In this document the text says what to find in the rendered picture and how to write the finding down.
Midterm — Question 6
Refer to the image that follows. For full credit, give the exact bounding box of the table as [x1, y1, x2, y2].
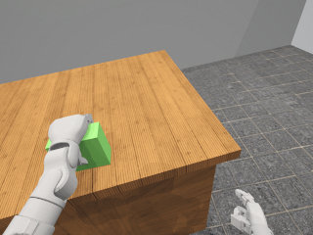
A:
[0, 50, 242, 235]

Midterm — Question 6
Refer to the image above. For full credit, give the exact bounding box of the left robot hand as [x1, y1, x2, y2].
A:
[48, 114, 94, 166]

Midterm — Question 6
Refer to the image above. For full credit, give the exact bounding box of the right robot hand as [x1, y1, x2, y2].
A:
[230, 189, 268, 234]

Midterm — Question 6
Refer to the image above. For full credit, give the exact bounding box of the sponge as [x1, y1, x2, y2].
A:
[45, 122, 112, 172]

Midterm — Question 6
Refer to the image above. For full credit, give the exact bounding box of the left robot forearm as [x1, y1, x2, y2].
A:
[3, 139, 80, 235]

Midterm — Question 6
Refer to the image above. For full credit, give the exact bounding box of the right robot forearm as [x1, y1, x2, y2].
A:
[249, 224, 274, 235]

